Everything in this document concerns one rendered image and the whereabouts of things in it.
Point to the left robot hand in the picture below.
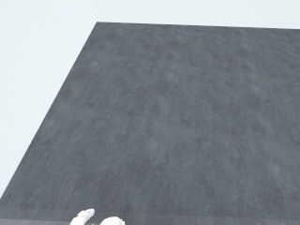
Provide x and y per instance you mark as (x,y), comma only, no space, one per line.
(82,217)

